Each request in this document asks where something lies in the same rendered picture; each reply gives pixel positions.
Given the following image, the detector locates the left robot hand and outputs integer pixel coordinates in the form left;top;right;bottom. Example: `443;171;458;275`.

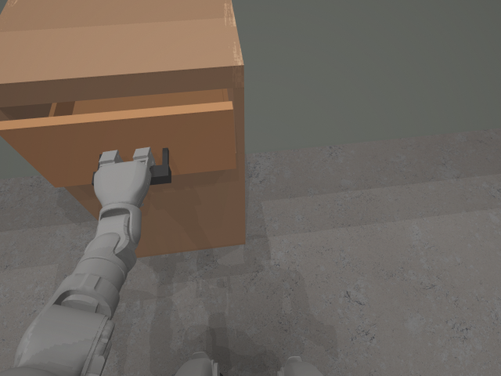
94;147;156;208

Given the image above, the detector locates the robot left upper arm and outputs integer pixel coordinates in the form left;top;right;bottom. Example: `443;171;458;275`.
0;304;115;376

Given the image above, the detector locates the left robot thigh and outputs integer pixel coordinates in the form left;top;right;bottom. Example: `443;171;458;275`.
175;358;220;376

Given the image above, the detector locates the handle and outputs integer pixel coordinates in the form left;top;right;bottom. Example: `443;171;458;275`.
92;148;171;186

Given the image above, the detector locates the cabinet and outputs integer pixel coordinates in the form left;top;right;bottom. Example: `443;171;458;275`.
0;0;246;258

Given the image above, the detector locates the drawer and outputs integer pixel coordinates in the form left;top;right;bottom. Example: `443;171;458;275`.
0;89;236;188

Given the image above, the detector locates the robot left shin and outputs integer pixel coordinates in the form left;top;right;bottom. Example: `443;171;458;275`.
192;352;210;360

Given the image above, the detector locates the robot left forearm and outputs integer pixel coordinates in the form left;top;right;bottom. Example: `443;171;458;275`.
13;203;142;368

